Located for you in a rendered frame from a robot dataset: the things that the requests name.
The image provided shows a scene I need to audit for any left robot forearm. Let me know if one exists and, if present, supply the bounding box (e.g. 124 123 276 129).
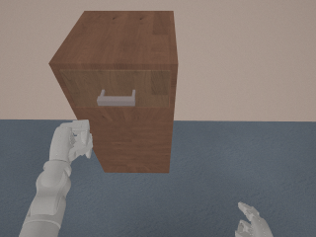
19 159 72 237

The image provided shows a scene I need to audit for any handle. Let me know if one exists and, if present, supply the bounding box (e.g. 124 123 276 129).
97 89 136 107

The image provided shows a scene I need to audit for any robot left hand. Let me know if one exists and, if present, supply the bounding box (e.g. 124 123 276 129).
49 119 93 165

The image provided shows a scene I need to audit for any cabinet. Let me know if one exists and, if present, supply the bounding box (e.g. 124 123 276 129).
49 11 179 174

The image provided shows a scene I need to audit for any drawer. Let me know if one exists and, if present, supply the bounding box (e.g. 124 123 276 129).
59 69 171 108

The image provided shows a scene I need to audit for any robot right hand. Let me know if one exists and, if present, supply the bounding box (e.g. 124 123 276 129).
235 201 274 237

